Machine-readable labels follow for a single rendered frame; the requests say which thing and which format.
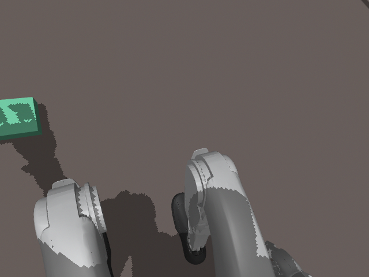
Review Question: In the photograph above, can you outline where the small box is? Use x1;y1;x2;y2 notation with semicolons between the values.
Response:
0;97;42;140

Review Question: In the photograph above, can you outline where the right robot hand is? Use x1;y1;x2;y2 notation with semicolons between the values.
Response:
265;241;304;277

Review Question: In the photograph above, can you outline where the left robot foot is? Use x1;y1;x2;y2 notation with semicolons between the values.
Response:
102;232;114;277

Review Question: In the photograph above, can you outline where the right robot foot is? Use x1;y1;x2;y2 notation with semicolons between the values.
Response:
171;193;206;265

